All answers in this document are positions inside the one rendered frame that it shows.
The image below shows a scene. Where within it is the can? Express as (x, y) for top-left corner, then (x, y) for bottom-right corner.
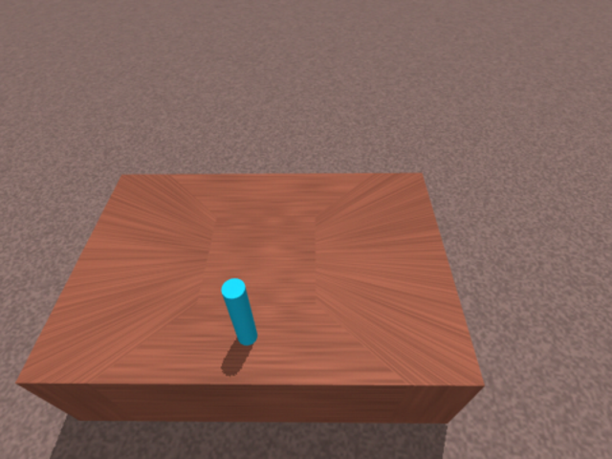
(221, 278), (257, 345)

